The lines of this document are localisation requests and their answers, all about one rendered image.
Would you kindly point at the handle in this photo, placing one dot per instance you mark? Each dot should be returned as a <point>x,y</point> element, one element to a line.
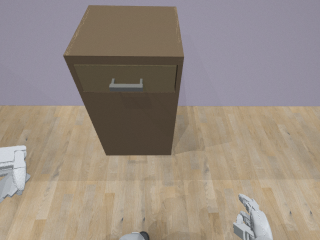
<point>126,87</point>

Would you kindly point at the right robot hand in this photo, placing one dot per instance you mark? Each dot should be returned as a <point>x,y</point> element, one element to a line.
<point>256,224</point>

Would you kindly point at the left robot hand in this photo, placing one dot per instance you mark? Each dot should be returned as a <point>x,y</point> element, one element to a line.
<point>14,168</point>

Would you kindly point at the drawer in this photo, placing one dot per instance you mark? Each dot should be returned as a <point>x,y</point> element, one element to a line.
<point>98,77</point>

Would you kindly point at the cabinet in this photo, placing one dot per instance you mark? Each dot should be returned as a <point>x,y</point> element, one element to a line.
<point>129,123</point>

